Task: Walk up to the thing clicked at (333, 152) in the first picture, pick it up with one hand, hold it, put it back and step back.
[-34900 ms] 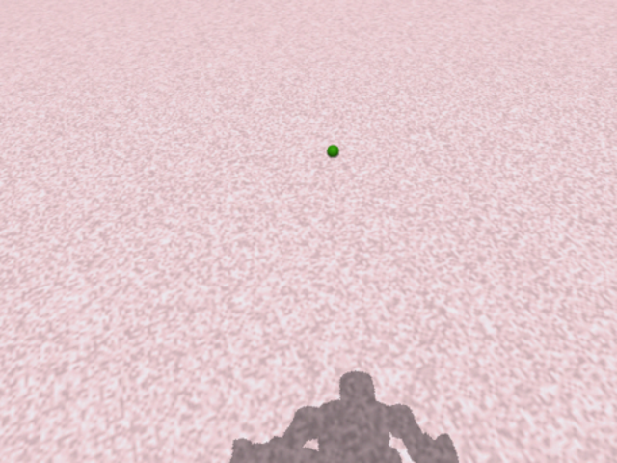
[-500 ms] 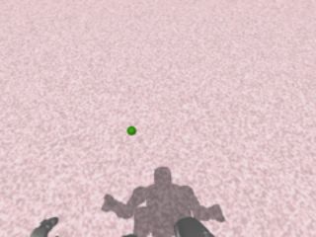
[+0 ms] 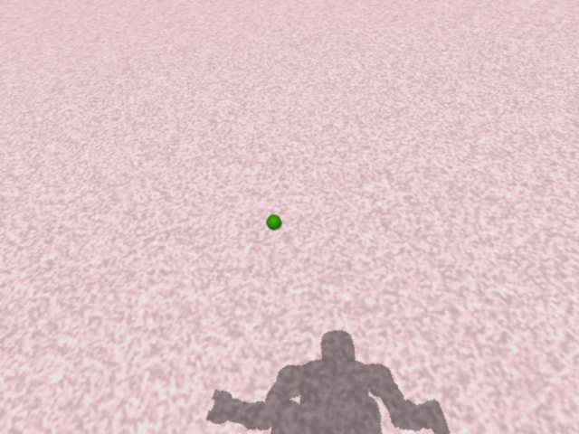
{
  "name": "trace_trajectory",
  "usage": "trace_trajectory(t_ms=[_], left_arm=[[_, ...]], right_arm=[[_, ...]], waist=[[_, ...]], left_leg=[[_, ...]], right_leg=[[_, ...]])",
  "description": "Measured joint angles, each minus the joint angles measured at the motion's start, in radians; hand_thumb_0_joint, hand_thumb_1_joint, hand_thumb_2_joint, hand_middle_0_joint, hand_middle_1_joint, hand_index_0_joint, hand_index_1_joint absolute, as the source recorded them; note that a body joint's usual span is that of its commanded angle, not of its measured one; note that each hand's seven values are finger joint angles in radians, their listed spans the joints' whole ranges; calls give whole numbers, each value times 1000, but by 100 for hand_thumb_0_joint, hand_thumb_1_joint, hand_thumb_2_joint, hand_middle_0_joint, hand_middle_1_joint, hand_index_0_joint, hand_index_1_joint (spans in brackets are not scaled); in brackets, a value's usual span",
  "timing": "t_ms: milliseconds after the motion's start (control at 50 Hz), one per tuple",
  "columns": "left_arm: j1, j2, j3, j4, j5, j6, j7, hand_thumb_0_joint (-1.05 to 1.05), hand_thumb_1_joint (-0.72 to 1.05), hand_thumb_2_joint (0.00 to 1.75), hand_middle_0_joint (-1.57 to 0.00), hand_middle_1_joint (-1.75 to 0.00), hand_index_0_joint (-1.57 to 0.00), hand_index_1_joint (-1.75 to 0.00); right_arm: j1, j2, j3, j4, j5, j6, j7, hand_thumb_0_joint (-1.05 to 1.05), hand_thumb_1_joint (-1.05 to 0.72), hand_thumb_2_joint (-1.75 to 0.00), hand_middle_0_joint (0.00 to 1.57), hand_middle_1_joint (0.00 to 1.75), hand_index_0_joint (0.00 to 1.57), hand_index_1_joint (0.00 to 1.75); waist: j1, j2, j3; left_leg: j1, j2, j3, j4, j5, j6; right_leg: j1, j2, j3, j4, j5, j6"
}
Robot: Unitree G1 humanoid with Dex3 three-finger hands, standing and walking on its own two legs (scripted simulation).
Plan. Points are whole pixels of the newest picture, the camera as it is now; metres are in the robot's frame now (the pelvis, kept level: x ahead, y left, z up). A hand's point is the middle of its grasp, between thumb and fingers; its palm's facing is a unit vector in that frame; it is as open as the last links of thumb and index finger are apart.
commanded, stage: step back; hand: left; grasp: from above
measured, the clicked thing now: (273, 222) +1.04 +0.16 -0.72
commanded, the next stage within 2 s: stand in 0.90 s
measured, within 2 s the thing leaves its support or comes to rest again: neither
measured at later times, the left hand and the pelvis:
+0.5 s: hand out of the picture +0.04 +0.26 -0.13, palm faces +0.03 -0.93 -0.37, open 7.4 cm; pelvis -0.01 +0.00 +0.01, yaw +0 degrees
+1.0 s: hand out of the picture +0.15 +0.28 -0.13, palm faces -0.03 -0.94 -0.34, open 7.4 cm; pelvis +0.03 +0.03 +0.02, yaw -2 degrees
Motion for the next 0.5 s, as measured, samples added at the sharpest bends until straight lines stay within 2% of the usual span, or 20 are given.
trace_trajectory(t_ms=[40,80,120,180,240,300,340,360,420,500], left_arm=[[-2,17,2,15,-3,7,0,0,90,90,-20,-30,-21,-30],[12,15,3,49,-12,16,-1,0,90,90,-20,-30,-20,-30],[24,23,3,77,-21,18,-10,0,90,90,-20,-30,-20,-30],[40,33,7,106,-26,10,-21,0,90,90,-20,-30,-20,-30],[58,27,9,129,-23,1,-28,0,90,90,-20,-30,-20,-30],[55,0,7,149,-14,-16,-21,1,90,90,-20,-30,-20,-30],[56,-15,2,146,-8,-31,-19,0,90,90,-20,-30,-20,-30],[54,-22,-1,142,-7,-37,-18,0,90,90,-20,-30,-20,-30],[43,-43,-7,134,-8,-49,-15,0,90,90,-20,-30,-20,-30],[28,-44,-13,131,-8,-52,-16,0,90,90,-20,-30,-21,-30]], right_arm=[[1,22,-6,26,-5,-15,6,1,-90,-90,20,30,21,30],[14,31,-2,35,-8,-26,12,1,-90,-90,20,30,21,30],[17,45,8,42,-9,-39,12,1,-90,-90,20,30,21,30],[12,62,18,45,-12,-53,14,1,-90,-90,20,30,21,30],[-1,61,16,38,-15,-50,21,1,-90,-90,20,30,21,30],[-15,45,10,32,-4,-36,18,1,-90,-90,20,30,21,30],[-20,41,9,36,1,-26,13,1,-90,-90,20,30,21,30],[-22,37,8,38,3,-25,11,1,-90,-90,20,30,21,30],[-22,21,2,41,6,-35,11,1,-90,-90,20,30,21,30],[-18,11,-3,54,2,-43,14,1,-90,-90,20,30,21,30]], waist=[[4,-42,7],[-7,-39,-20],[-21,-42,-34],[-25,-56,-41],[-24,-48,-51],[-25,3,-43],[-16,13,-51],[-9,12,-49],[2,19,-39],[6,14,-38]], left_leg=[[47,-22,26,-104,151,9],[41,-17,27,-109,165,27],[48,-7,24,-136,187,33],[60,4,31,-164,211,19],[57,23,45,-148,198,11],[38,64,25,-79,149,2],[-5,41,-15,14,50,10],[-29,24,-27,64,32,12],[-80,10,-39,128,46,13],[-81,38,-8,35,62,3]], right_leg=[[-11,-26,23,34,-34,4],[-28,1,49,80,-145,9],[-42,28,80,137,-150,10],[-23,33,85,123,-133,13],[44,34,58,11,-139,16],[100,73,28,-95,25,2],[93,78,23,-92,24,-9],[93,74,24,-94,19,-15],[107,61,20,-123,27,-14],[115,40,13,-134,23,5]])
